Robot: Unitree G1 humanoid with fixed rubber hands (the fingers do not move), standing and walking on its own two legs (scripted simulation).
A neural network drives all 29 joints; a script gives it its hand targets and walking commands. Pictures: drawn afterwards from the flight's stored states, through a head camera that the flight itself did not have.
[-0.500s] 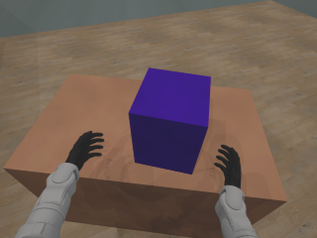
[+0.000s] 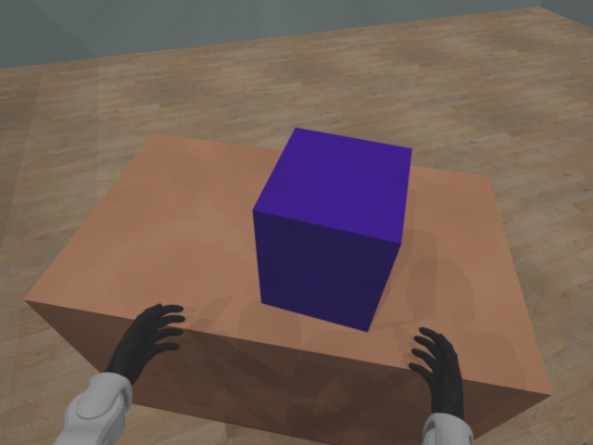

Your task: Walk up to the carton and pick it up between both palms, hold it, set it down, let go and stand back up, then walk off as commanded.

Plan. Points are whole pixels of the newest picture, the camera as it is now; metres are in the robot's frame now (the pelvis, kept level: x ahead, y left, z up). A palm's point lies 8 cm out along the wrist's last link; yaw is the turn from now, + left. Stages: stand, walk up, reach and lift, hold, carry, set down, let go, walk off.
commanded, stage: set down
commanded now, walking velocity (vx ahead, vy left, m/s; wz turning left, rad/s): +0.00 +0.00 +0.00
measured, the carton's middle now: (331, 230) +0.46 -0.07 +0.00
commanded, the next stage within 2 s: let go in 1.20 s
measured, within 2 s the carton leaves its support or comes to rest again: neither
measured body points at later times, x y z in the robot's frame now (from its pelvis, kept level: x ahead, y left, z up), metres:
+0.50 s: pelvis +0.01 +0.00 +0.00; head +0.03 -0.01 +0.45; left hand +0.23 +0.22 -0.04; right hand +0.20 -0.21 -0.05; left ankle -0.04 +0.12 -0.74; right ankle +0.03 -0.15 -0.74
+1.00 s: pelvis +0.01 +0.00 +0.00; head +0.02 -0.01 +0.45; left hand +0.19 +0.23 -0.06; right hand +0.18 -0.22 -0.07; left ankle -0.03 +0.12 -0.74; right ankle +0.03 -0.15 -0.74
